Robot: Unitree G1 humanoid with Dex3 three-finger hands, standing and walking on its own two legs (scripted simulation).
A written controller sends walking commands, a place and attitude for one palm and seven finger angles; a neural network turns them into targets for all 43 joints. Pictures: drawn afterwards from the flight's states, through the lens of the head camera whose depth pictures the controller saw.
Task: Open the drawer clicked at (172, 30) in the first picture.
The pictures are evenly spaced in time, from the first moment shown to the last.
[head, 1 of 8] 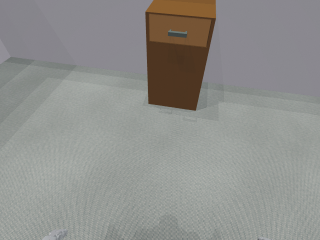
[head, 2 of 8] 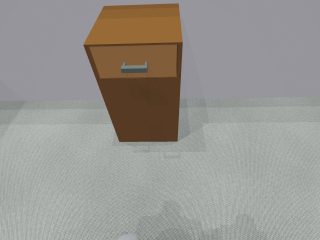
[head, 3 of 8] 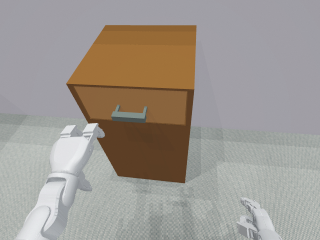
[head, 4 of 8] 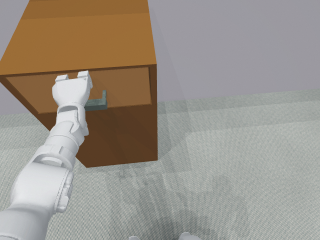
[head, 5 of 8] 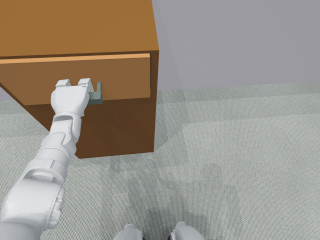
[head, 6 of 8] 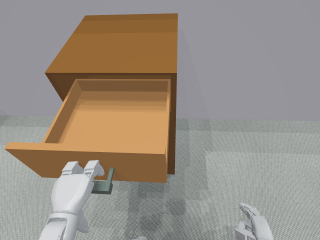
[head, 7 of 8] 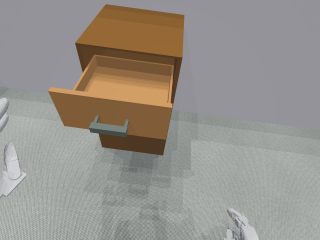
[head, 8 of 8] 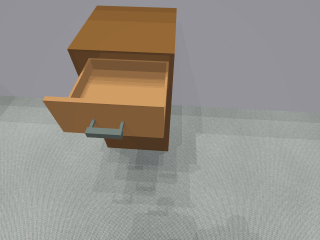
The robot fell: no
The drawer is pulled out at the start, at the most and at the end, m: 0.00 0.30 0.29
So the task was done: yes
